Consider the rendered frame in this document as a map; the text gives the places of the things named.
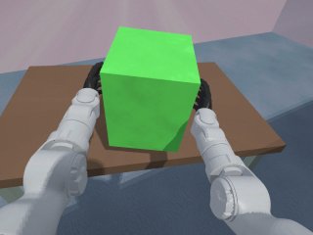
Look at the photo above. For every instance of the robot right hand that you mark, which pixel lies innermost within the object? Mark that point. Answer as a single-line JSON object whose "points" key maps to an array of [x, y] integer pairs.
{"points": [[204, 101]]}

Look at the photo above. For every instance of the table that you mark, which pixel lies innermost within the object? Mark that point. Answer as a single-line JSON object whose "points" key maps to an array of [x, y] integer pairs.
{"points": [[45, 93]]}

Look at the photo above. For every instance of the robot left hand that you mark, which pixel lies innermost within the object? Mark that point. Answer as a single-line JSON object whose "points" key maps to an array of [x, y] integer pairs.
{"points": [[93, 77]]}

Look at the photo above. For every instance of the carton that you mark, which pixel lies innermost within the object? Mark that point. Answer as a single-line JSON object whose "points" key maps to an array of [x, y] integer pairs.
{"points": [[150, 81]]}

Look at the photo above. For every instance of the left robot forearm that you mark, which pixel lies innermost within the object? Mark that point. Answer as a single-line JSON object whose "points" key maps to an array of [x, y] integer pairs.
{"points": [[76, 127]]}

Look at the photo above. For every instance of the robot right upper arm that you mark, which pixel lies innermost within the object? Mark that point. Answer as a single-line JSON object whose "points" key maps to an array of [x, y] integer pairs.
{"points": [[242, 201]]}

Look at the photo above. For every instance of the right robot forearm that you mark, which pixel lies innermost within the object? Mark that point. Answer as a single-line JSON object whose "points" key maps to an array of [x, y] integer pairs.
{"points": [[216, 152]]}

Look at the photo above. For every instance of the robot left upper arm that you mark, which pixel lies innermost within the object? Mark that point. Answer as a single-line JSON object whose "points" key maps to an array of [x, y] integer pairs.
{"points": [[51, 180]]}

